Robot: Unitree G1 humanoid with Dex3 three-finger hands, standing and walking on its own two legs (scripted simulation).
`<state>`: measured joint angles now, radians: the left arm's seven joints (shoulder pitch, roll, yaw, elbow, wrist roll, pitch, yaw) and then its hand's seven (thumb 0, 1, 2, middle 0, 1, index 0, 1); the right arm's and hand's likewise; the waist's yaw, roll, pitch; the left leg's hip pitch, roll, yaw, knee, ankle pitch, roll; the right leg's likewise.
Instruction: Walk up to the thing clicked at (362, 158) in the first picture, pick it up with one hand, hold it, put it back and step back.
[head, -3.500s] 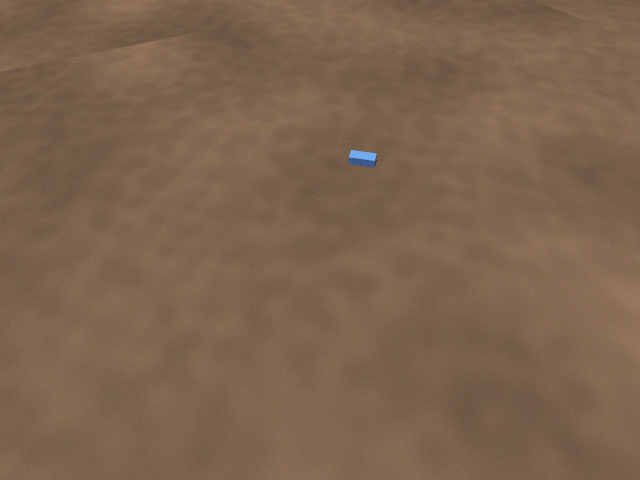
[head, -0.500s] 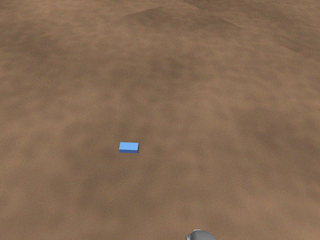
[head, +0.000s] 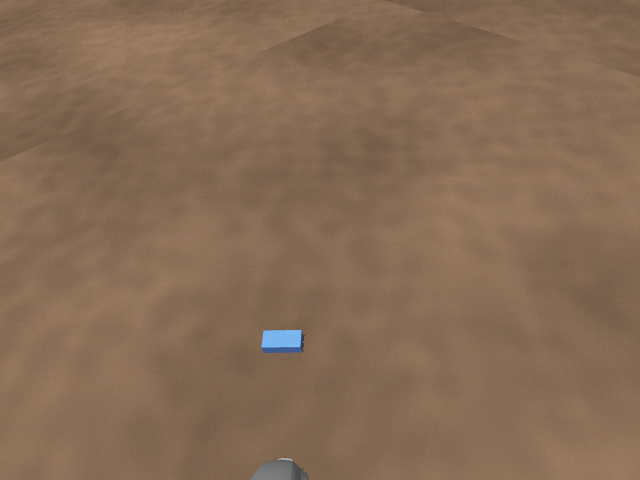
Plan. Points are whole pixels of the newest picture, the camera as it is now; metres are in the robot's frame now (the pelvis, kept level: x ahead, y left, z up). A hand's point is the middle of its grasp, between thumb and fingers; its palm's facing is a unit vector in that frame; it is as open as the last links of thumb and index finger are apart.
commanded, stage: walk up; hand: left
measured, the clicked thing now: (282, 341) +0.67 +0.25 -0.75
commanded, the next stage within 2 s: none
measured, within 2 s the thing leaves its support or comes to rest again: neither
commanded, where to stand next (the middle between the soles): +0.30 +0.05 m, yaw +0 degrees
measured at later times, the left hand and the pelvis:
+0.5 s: hand (117, 458) +0.19 +0.35 -0.16, palm faces -0.05 -0.95 -0.32, open 7.4 cm; pelvis +0.15 +0.08 +0.00, yaw +1 degrees
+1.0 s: hand (190, 348) +0.36 +0.28 -0.14, palm faces -0.06 -0.93 -0.35, open 7.4 cm; pelvis +0.22 +0.04 -0.01, yaw -1 degrees
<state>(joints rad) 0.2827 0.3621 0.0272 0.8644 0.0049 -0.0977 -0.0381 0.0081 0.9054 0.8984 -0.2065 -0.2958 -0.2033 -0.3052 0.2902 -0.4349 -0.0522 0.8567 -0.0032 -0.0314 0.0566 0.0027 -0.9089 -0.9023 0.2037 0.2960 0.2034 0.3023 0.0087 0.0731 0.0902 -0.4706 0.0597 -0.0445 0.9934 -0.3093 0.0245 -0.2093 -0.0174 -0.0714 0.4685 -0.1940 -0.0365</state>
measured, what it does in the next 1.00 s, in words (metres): walks ahead: left foot, then right foot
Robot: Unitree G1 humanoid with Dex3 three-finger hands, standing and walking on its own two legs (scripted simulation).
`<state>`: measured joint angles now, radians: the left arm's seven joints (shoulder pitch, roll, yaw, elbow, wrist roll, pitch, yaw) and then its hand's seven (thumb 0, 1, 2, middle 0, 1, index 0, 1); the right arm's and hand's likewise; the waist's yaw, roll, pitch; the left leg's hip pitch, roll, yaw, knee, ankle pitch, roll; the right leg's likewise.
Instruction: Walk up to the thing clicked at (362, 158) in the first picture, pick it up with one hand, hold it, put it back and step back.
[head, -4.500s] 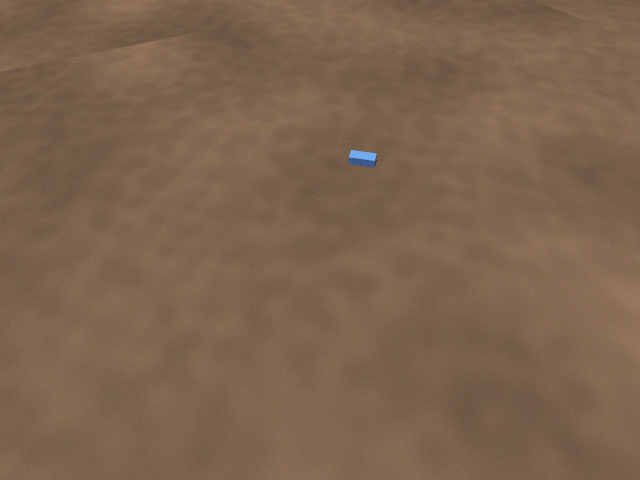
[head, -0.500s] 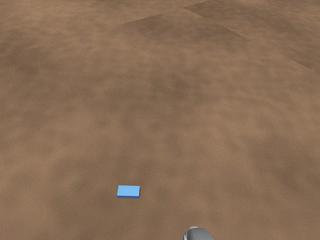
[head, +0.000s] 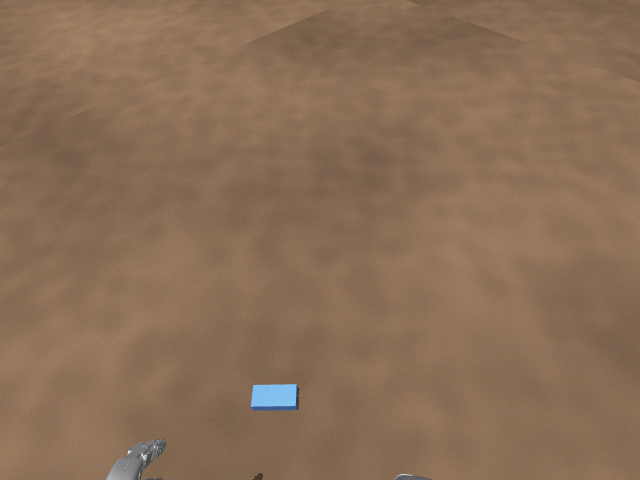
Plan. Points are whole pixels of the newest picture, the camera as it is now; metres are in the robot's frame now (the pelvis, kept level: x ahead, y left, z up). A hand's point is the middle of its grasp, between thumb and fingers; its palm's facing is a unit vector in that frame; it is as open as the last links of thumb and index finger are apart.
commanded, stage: walk up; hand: left
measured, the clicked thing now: (275, 397) +0.44 +0.21 -0.74
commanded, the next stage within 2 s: none
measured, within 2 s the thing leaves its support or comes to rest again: neither
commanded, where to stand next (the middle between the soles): +0.07 +0.01 m, yaw +1 degrees
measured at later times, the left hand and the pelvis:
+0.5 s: hand out of the picture +0.07 +0.28 -0.14, palm faces +0.05 -0.94 -0.33, open 7.4 cm; pelvis +0.03 +0.02 +0.01, yaw +2 degrees
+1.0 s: hand out of the picture +0.12 +0.25 -0.14, palm faces +0.05 -0.95 -0.31, open 7.4 cm; pelvis +0.04 +0.00 +0.02, yaw +3 degrees
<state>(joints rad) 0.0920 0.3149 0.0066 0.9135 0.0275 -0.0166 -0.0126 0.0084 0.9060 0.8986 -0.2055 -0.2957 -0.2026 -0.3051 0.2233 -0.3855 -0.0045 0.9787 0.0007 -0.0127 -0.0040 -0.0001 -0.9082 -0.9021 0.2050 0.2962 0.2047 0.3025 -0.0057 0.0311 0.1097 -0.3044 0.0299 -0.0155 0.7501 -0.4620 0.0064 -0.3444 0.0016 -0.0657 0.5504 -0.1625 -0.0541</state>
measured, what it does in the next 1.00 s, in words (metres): steps on the spot: left foot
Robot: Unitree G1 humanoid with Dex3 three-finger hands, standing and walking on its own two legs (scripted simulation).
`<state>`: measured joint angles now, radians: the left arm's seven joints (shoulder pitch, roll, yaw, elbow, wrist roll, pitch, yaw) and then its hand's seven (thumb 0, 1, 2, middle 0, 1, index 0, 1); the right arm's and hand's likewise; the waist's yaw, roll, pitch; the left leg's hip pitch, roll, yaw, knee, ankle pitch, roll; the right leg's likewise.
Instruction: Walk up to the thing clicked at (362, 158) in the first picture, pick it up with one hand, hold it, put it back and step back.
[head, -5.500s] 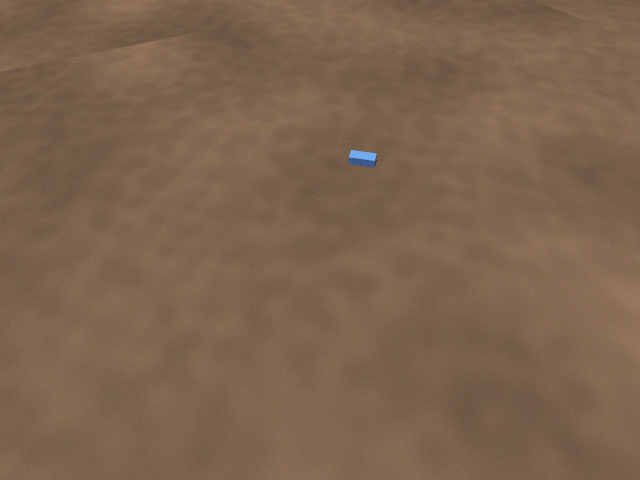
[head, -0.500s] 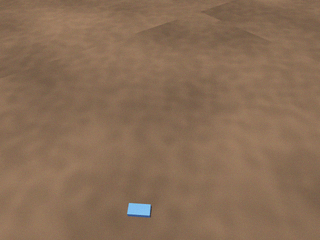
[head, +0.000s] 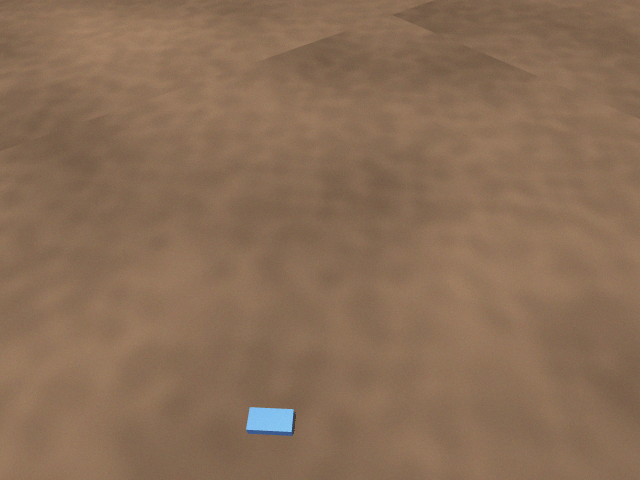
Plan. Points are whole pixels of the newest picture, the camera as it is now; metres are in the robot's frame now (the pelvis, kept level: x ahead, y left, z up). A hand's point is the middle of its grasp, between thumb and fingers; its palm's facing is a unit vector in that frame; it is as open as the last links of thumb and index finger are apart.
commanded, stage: walk up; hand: left
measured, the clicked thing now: (271, 421) +0.41 +0.19 -0.76
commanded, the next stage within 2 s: none
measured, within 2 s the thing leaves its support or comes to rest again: neither
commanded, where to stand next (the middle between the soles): +0.03 +0.01 m, yaw -2 degrees
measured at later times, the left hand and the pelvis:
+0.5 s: hand out of the picture +0.09 +0.25 -0.15, palm faces +0.02 -0.95 -0.32, open 7.4 cm; pelvis +0.00 +0.00 +0.00, yaw +0 degrees
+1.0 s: hand out of the picture +0.08 +0.29 -0.18, palm faces +0.01 -0.94 -0.34, open 7.4 cm; pelvis -0.05 +0.02 -0.03, yaw +2 degrees
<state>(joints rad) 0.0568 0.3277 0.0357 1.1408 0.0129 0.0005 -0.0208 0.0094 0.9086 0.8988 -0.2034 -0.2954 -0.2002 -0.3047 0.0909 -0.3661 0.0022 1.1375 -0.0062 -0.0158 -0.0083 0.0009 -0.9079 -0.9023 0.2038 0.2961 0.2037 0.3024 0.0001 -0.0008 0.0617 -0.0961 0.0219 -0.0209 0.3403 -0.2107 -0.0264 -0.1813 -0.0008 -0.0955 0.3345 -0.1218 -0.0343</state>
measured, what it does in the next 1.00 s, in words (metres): shifts its weight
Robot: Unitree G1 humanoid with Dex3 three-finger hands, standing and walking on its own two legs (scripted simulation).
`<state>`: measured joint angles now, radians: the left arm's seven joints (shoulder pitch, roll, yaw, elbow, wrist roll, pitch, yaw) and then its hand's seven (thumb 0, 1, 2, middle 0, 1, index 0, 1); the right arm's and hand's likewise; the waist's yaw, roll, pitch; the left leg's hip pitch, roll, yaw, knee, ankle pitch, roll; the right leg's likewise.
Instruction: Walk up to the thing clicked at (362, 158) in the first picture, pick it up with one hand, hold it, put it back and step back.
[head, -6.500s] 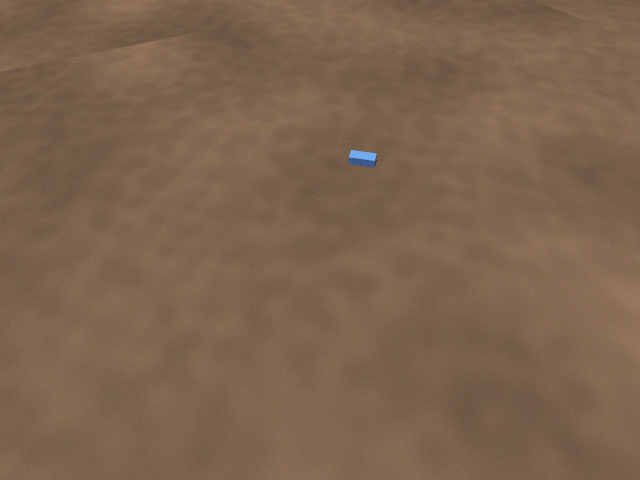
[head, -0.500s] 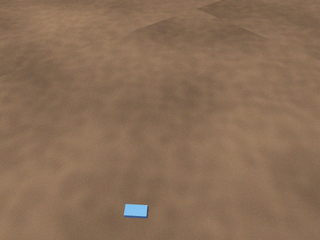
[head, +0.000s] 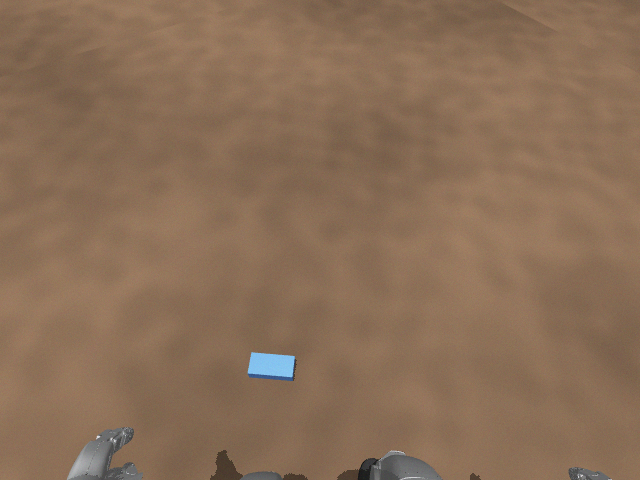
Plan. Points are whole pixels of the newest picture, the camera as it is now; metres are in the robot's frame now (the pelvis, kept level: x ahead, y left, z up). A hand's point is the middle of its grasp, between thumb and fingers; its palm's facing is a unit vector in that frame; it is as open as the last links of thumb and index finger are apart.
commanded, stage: walk up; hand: left
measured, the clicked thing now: (272, 366) +0.46 +0.15 -0.73
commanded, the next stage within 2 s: none
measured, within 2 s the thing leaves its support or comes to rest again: neither
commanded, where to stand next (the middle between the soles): +0.08 -0.02 m, yaw -4 degrees
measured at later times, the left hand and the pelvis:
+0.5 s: hand out of the picture +0.11 +0.24 -0.11, palm faces -0.08 -0.90 -0.43, open 7.4 cm; pelvis +0.02 -0.03 +0.01, yaw -4 degrees
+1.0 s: hand (149, 472) +0.15 +0.25 -0.16, palm faces -0.08 -0.93 -0.36, open 7.4 cm; pelvis +0.02 +0.00 +0.00, yaw -3 degrees
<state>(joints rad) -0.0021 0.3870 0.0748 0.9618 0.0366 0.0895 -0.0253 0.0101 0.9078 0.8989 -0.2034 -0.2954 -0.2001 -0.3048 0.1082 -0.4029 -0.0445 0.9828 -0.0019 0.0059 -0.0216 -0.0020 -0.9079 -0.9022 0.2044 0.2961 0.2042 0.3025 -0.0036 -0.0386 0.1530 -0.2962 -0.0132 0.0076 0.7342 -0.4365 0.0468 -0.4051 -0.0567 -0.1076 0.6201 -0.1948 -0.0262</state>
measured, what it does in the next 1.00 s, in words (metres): steps on the spot: right foot, then left foot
